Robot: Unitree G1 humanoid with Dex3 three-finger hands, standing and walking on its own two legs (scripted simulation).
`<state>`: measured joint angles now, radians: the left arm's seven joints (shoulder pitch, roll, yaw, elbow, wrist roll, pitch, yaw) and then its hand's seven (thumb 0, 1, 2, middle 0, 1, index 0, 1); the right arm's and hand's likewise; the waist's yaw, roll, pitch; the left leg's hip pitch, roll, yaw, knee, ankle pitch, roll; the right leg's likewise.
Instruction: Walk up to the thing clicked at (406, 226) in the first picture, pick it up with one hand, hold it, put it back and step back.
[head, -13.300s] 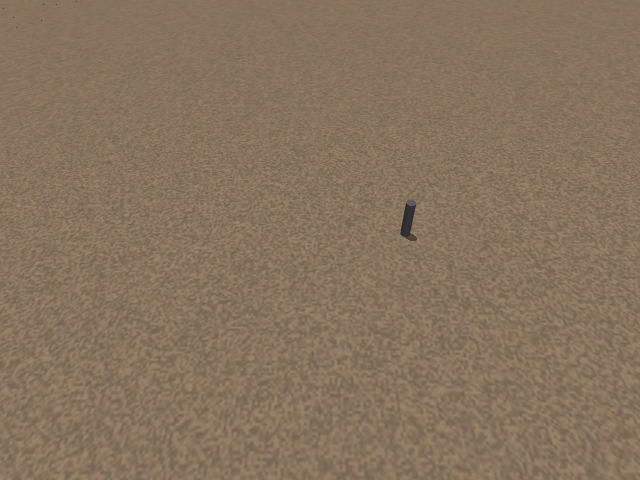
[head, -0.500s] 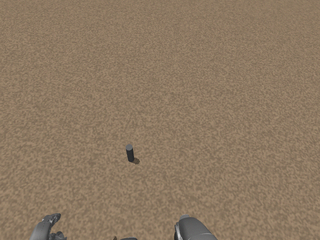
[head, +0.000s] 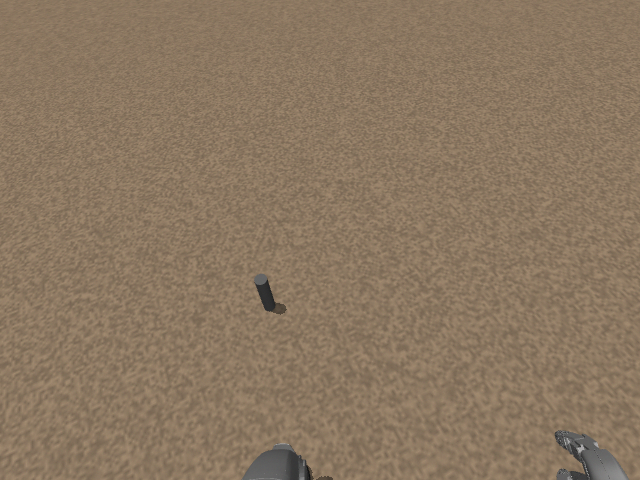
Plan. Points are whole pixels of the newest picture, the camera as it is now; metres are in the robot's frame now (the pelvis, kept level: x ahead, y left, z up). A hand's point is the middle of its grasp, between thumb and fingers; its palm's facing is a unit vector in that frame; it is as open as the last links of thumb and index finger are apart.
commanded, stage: walk up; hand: left
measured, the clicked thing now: (265, 293) +0.72 +0.24 -0.66
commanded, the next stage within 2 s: stand in 1.66 s
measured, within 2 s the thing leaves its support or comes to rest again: neither
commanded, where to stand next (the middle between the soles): +0.35 +0.02 m, yaw +0 degrees
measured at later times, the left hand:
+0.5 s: hand out of the picture -0.07 +0.24 -0.14, palm faces +0.15 -0.94 -0.32, open 7.4 cm
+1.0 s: hand out of the picture -0.09 +0.26 -0.14, palm faces +0.13 -0.91 -0.39, open 7.4 cm
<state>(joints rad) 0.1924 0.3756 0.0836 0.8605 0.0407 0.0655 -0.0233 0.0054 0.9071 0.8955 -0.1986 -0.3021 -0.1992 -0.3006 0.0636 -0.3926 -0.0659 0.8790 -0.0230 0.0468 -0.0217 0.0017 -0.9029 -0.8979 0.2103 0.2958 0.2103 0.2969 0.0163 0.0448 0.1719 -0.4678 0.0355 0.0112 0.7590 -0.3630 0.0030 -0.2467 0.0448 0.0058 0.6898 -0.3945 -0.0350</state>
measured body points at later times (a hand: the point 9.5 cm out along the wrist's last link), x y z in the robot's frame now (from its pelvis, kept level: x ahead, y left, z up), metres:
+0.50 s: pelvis -0.11 -0.03 +0.01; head -0.10 -0.01 +0.46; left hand -0.08 +0.29 -0.11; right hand +0.00 -0.33 -0.10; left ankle -0.12 +0.09 -0.72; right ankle -0.09 -0.16 -0.68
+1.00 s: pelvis -0.10 -0.02 +0.01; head -0.07 +0.00 +0.46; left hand -0.10 +0.31 -0.11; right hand +0.04 -0.31 -0.11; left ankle -0.08 +0.12 -0.72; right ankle -0.11 -0.16 -0.69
